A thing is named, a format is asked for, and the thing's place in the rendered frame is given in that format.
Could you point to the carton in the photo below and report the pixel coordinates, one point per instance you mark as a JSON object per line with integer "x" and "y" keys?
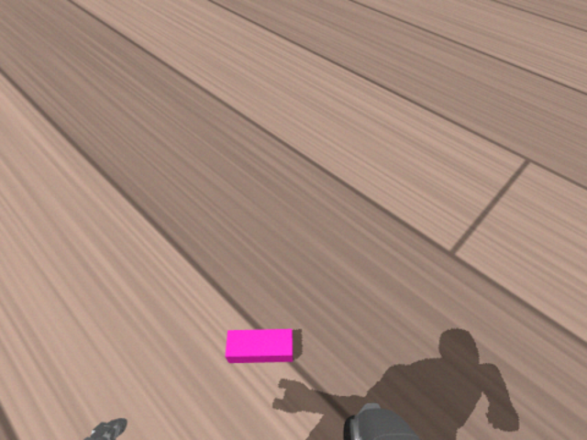
{"x": 255, "y": 346}

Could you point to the left robot hand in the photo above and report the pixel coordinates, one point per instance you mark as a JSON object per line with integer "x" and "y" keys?
{"x": 108, "y": 431}

